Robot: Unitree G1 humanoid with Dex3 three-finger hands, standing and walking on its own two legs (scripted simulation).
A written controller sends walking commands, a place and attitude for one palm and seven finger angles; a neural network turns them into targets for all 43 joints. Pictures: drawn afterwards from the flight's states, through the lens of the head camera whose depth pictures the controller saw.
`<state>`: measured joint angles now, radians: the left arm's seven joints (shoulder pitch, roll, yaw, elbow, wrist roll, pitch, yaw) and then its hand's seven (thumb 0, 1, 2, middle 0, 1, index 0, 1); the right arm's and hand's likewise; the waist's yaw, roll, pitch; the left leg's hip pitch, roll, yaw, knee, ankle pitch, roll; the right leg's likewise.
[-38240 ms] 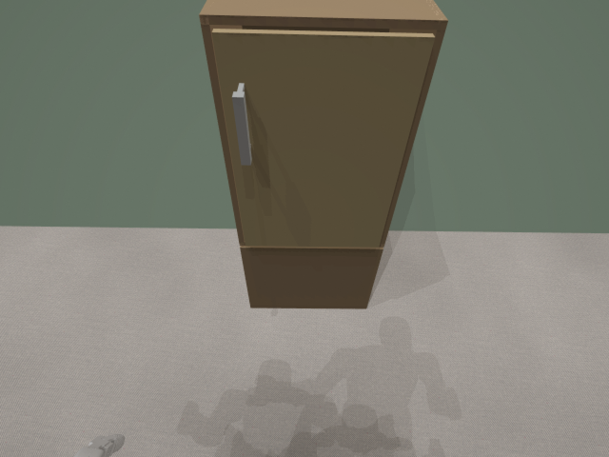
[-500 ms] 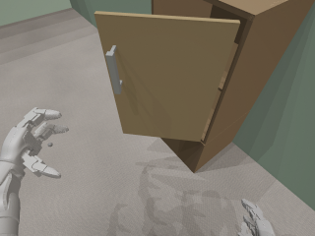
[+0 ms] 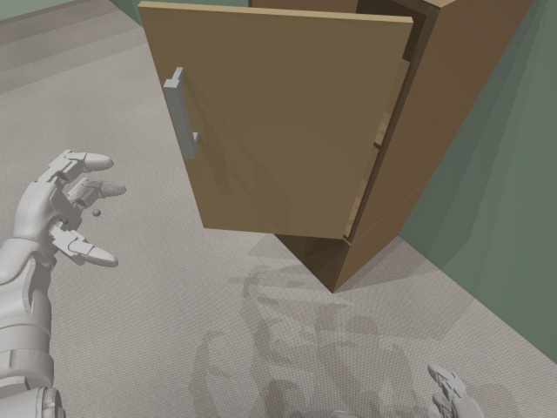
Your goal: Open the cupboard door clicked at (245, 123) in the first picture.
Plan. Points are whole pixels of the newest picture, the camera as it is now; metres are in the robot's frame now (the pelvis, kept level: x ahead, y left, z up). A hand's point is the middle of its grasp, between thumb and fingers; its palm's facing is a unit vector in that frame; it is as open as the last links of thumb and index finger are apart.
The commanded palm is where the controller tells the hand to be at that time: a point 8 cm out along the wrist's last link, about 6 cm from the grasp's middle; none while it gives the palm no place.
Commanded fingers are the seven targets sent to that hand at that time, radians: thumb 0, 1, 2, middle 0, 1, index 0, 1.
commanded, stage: move the hooked fingers beside the handle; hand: left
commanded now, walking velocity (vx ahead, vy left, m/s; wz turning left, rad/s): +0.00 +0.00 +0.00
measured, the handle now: (185, 115) +0.59 +0.19 +0.08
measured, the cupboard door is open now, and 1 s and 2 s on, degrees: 45 45 45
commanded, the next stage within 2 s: none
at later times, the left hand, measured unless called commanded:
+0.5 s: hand (122, 171) +0.44 +0.25 +0.09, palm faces -0.08 -1.00 -0.01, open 14.0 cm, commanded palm +0.42 +0.30 +0.09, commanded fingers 0.00 -0.50 0.30 -0.30 -1.20 -0.30 -1.20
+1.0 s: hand (139, 137) +0.51 +0.24 +0.09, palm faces -0.07 -1.00 +0.00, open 14.0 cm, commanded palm +0.50 +0.30 +0.08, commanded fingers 0.00 -0.50 0.30 -0.30 -1.20 -0.30 -1.20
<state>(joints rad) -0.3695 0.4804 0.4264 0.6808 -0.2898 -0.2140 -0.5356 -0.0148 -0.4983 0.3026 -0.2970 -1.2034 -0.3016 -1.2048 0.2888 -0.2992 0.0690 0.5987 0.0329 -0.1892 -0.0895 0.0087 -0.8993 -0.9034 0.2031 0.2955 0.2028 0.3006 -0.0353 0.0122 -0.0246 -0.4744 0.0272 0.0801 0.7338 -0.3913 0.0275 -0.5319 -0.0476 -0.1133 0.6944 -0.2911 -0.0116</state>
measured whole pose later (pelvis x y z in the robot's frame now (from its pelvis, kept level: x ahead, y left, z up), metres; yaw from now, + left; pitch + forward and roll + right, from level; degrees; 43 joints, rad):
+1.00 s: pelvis +0.00 +0.01 -0.02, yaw -2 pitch +18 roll -2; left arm -0.97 0.72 0.48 1.27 -0.11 -0.30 -0.49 -0.01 -0.50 0.30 -0.30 -1.20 -0.30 -1.20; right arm 0.41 -0.31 0.07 0.62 0.00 0.02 -0.05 0.00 -0.90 -0.90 0.20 0.30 0.20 0.30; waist -0.18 0.00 -0.04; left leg -0.74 0.05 0.08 0.85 -0.43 0.04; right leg -0.78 -0.03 -0.10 0.76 -0.29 0.00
